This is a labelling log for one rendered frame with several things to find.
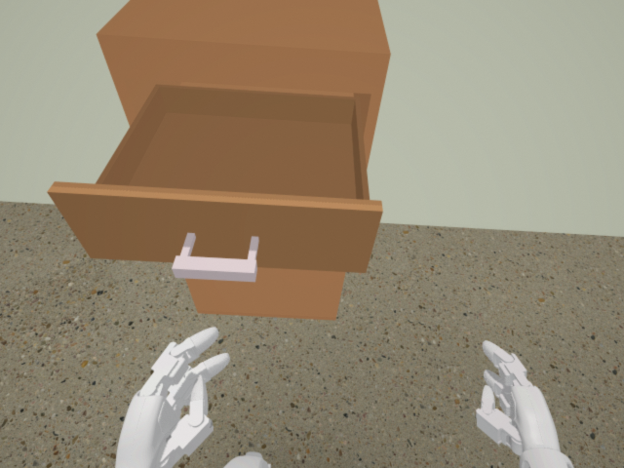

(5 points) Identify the handle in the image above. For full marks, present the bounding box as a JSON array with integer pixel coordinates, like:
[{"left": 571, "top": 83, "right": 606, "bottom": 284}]
[{"left": 172, "top": 233, "right": 259, "bottom": 282}]

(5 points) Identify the right robot forearm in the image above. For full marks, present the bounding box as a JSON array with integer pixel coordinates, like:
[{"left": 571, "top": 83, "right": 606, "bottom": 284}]
[{"left": 520, "top": 448, "right": 574, "bottom": 468}]

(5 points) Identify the robot left hand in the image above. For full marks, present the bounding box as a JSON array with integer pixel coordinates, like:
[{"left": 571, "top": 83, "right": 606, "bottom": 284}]
[{"left": 115, "top": 327, "right": 230, "bottom": 468}]

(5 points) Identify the drawer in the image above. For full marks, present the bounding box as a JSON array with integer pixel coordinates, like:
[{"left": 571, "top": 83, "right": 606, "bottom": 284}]
[{"left": 47, "top": 84, "right": 383, "bottom": 273}]

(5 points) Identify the robot right hand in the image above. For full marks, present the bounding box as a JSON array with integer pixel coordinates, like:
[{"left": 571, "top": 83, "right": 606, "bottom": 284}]
[{"left": 476, "top": 340, "right": 561, "bottom": 458}]

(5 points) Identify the cabinet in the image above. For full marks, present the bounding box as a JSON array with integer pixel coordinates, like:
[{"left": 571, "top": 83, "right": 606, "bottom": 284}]
[{"left": 97, "top": 0, "right": 391, "bottom": 321}]

